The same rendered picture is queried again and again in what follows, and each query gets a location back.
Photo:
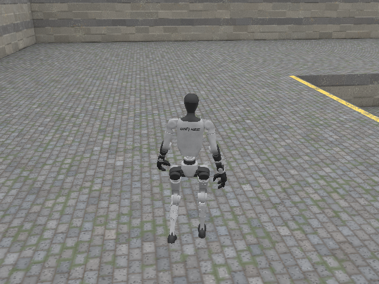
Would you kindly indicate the robot head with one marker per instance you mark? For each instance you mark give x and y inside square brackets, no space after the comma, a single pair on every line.
[191,102]

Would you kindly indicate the right robot upper arm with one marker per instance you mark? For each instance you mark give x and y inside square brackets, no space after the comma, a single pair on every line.
[208,125]

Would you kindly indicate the robot right forearm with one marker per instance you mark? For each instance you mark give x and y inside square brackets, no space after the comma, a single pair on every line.
[218,161]

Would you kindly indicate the left robot hand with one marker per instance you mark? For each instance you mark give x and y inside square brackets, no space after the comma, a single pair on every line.
[165,162]

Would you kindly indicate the left robot upper arm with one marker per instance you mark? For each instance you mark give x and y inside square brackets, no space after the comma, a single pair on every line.
[172,123]

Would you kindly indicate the right robot thigh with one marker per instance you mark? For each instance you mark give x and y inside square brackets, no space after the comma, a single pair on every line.
[203,178]

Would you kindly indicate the robot left forearm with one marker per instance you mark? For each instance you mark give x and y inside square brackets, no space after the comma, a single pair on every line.
[162,154]

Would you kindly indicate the right robot hand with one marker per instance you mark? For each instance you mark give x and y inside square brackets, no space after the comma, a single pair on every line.
[223,179]

